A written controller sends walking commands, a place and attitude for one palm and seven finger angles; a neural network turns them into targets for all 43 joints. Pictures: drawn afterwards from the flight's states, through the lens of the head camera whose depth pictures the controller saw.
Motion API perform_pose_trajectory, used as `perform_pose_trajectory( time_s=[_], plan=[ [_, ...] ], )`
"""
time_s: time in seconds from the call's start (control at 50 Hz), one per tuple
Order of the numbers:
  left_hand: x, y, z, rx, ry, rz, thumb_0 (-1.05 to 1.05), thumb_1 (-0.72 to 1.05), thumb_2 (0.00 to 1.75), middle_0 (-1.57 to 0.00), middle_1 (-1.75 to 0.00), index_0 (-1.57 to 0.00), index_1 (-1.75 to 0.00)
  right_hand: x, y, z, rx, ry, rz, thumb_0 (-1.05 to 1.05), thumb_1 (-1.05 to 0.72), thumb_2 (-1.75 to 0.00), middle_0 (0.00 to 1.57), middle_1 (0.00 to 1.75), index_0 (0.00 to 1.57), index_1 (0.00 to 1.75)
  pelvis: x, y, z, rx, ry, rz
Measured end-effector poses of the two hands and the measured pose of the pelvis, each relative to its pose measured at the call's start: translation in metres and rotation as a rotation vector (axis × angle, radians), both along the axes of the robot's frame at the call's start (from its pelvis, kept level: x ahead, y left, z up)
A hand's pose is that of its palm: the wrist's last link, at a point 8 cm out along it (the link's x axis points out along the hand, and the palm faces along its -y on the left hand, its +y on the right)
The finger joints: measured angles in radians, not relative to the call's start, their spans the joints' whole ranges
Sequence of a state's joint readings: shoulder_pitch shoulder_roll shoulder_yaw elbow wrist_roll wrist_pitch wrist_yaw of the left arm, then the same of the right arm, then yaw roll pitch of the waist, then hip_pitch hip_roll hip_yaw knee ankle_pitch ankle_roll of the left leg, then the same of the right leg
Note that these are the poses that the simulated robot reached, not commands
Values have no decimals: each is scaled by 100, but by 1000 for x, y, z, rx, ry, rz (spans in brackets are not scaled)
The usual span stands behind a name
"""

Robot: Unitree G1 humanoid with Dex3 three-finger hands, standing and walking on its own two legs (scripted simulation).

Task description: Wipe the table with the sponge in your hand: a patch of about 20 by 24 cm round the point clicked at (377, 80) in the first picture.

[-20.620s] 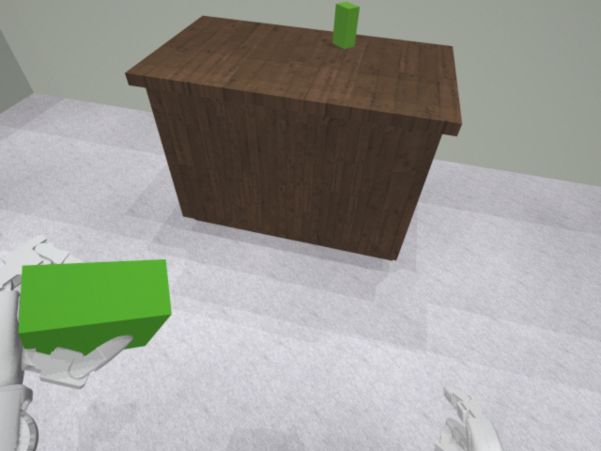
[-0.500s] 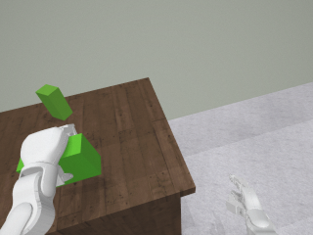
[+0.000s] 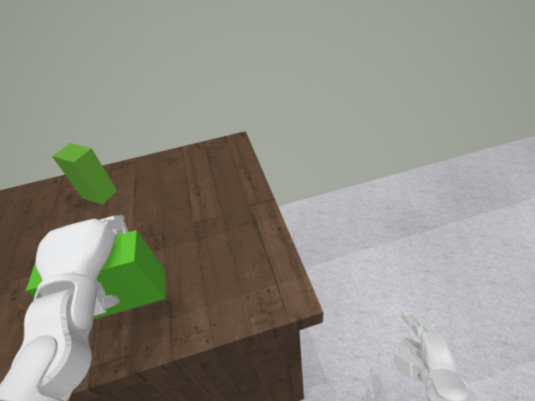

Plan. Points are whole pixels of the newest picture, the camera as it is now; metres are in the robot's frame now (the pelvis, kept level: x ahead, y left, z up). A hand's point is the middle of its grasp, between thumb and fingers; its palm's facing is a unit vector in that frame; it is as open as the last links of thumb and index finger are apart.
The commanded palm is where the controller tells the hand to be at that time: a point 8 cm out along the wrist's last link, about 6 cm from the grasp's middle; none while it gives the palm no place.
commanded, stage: move the sponge above the wiping area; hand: left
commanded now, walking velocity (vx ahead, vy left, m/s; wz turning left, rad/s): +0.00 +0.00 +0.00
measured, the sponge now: (110, 284) +0.24 +0.29 +0.06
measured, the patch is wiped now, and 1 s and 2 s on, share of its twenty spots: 0.00 0.00 0.00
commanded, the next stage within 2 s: lower the sponge onto the table in 1.04 s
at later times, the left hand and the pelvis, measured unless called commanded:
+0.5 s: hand (94, 269) +0.24 +0.30 +0.10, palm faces +0.01 -0.07 -1.00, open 9.4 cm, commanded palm +0.22 +0.29 +0.16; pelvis +0.01 +0.00 +0.00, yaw +0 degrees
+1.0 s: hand (91, 274) +0.23 +0.30 +0.09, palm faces +0.00 -0.10 -1.00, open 9.4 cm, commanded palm +0.22 +0.29 +0.17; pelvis +0.01 +0.02 +0.00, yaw +0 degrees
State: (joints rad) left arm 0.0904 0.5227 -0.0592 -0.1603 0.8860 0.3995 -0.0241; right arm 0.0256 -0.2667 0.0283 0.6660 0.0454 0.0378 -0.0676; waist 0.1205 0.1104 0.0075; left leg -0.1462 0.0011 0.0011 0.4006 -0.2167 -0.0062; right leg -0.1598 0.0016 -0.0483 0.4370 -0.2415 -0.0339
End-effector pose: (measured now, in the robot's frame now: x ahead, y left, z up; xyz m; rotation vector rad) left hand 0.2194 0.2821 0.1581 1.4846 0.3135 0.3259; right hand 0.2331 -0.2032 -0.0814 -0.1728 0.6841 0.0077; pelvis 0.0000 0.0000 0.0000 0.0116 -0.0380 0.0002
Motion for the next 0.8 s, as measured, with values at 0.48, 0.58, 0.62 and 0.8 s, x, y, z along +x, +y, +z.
perform_pose_trajectory(
  time_s=[0.48,0.58,0.62,0.8],
  plan=[
    [3,17,-8,-9,9,15,0,-44,106,-79,-139,-80,-139,-4,-15,-5,-28,23,-47,1,-91,-90,20,30,20,30,10,4,0,-5,18,-1],
    [4,16,-10,-16,10,3,0,-44,106,-79,-139,-80,-139,3,-4,-3,-24,16,-25,1,-91,-90,20,30,20,30,10,8,0,-5,17,5],
    [5,14,-8,-14,4,-5,0,-44,106,-79,-139,-80,-139,6,2,-2,-16,10,-17,1,-91,-90,20,30,20,30,10,9,0,-5,16,3],
    [2,23,1,-10,-25,31,0,-44,106,-79,-139,-80,-139,16,22,6,17,-9,20,1,-91,-90,20,30,20,30,11,14,1,-7,15,-1]
  ],
)
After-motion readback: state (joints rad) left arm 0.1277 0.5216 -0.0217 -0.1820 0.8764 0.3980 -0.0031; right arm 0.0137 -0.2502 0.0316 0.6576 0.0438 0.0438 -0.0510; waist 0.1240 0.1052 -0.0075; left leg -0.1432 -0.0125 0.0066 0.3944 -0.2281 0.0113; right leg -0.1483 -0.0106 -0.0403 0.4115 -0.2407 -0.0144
